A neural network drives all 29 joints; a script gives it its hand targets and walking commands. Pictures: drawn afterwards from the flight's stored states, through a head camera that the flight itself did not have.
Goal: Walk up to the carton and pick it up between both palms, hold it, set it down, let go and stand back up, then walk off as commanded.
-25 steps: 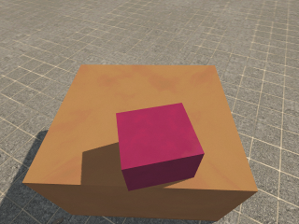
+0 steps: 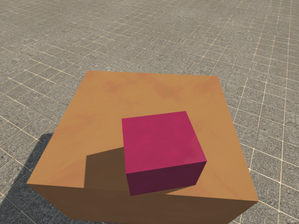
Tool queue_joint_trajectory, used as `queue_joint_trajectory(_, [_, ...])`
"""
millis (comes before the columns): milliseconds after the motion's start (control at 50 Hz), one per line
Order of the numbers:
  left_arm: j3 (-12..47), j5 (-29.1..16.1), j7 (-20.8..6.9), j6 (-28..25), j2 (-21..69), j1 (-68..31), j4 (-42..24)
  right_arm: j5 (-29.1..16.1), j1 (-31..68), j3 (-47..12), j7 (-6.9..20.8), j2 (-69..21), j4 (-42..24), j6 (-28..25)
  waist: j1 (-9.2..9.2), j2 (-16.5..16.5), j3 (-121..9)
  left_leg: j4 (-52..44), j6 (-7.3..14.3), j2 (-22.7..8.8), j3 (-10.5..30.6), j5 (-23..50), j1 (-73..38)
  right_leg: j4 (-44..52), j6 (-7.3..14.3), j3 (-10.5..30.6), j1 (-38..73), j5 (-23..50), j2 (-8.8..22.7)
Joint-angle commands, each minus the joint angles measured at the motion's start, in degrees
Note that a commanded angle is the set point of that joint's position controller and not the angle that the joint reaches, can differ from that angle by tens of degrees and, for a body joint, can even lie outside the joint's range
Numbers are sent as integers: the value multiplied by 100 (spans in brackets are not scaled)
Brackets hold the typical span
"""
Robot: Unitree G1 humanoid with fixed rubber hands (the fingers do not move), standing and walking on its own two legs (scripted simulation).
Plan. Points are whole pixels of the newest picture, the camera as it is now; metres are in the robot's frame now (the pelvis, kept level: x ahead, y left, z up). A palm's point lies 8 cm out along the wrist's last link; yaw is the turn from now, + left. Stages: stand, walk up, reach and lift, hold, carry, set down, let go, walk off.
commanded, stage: walk up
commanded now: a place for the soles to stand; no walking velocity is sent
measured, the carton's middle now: (159, 152) +0.41 -0.01 -0.13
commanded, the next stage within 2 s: reach and lift in 1.06 s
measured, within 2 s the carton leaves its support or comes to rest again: neither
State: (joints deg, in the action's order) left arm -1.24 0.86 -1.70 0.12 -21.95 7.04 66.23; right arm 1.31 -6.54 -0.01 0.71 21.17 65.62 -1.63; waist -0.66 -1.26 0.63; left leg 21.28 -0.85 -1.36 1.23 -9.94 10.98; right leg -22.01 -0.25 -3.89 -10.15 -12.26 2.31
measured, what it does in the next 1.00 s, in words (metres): stands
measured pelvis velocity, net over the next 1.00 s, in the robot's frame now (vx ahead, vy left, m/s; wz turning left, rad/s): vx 0.03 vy -0.01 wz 0.01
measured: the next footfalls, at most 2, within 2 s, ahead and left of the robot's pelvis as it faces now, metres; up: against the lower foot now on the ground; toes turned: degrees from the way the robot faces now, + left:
none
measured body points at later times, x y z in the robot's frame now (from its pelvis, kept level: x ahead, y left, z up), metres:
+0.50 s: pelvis +0.04 -0.01 +0.00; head +0.05 +0.00 +0.45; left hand +0.13 +0.30 -0.13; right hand +0.13 -0.32 -0.12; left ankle +0.02 +0.14 -0.75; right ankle +0.01 -0.13 -0.75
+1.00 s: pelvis +0.03 -0.01 +0.00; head +0.04 +0.00 +0.45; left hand +0.10 +0.30 -0.14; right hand +0.11 -0.32 -0.12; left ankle +0.02 +0.14 -0.75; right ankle +0.01 -0.13 -0.75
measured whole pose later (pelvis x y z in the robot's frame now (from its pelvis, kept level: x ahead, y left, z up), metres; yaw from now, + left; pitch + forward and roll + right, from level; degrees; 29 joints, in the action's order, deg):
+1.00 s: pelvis +0.03 -0.01 +0.00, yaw +1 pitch -2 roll +0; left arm -2.3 0.6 -1.4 0.8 -21.7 7.7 62.7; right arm 0.9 -8.8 -0.4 -0.4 21.5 62.2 -1.6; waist -0.6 -1.3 2.1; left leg 23.5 -1.9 -1.7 2.0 -13.5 8.4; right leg -23.7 -0.2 -4.6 -7.1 -14.9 2.0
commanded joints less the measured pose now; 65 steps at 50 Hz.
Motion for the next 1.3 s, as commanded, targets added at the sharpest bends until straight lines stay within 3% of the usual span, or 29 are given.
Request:
queue_joint_trajectory(0, [-247,22,63,-134,-1081,-199,-409,12,182,267,-114,1229,-385,-161,33,161,135,-519,353,-515,713,-1057,301,508,257,669,-213,-1033,465])
queue_joint_trajectory(80, [-256,18,65,-161,-1108,-165,-468,-13,94,248,-118,1219,-455,-181,45,142,26,-359,343,-500,637,-527,143,435,249,664,-109,-652,475])
queue_joint_trajectory(180, [-276,-46,109,-164,-1119,18,-517,-49,-77,246,-165,1230,-519,-202,32,109,-412,91,314,-561,448,1507,-327,143,216,515,344,1067,520])
queue_joint_trajectory(280, [-301,-79,144,-102,-1102,3,-599,-58,-136,264,-210,1231,-583,-155,33,35,-479,259,327,-552,366,2012,-408,-10,228,412,506,1536,517])
queue_joint_trajectory(1040, [-329,-23,98,-64,-1098,-167,-758,-36,-28,213,-196,1235,-696,-128,10,132,-120,-48,349,-460,489,829,-148,232,242,474,361,338,443])
queue_joint_trajectory(1060, [-619,-39,302,950,-1218,-2178,-2769,560,1982,779,-121,168,-1215,-827,373,382,250,928,-205,129,-847,-613,1039,-530,-74,-105,-759,-501,15])
queue_joint_trajectory(1080, [-609,-15,342,1621,-1158,-2516,-3446,647,2026,891,87,430,-1202,-730,465,222,494,981,-195,-28,-665,-1048,1036,-784,12,-50,-888,-954,-111])
queue_joint_trajectory(1100, [-560,32,350,2030,-1009,-2211,-3526,617,1803,889,198,577,-1205,-634,339,23,470,1068,-158,-105,-597,-1011,1054,-901,103,-62,-940,-818,-155])
queue_joint_trajectory(1120, [-553,94,337,2307,-1011,-1950,-3787,526,1634,959,241,739,-1193,-597,349,-41,11,1169,-164,-174,-560,-891,869,-992,153,-101,-847,-544,-180])
queue_joint_trajectory(1160, [-624,203,309,2606,-891,-1429,-4206,293,1203,925,242,893,-1248,-556,252,243,-857,1360,-249,-91,-543,-4,198,-1049,204,-74,-529,336,-288])
queue_joint_trajectory(1220, [-817,386,240,2696,-652,-527,-4451,13,734,842,243,1150,-1348,-723,60,463,-1417,1634,-374,-3,-382,1642,-708,-1064,188,-102,-306,1387,-452])
queue_joint_trajectory(1280, [-825,452,209,2606,-470,-148,-4372,-153,709,729,287,1258,-1394,-881,-99,497,-1095,1506,-330,67,-302,2063,-961,-926,169,-172,-130,1485,-551])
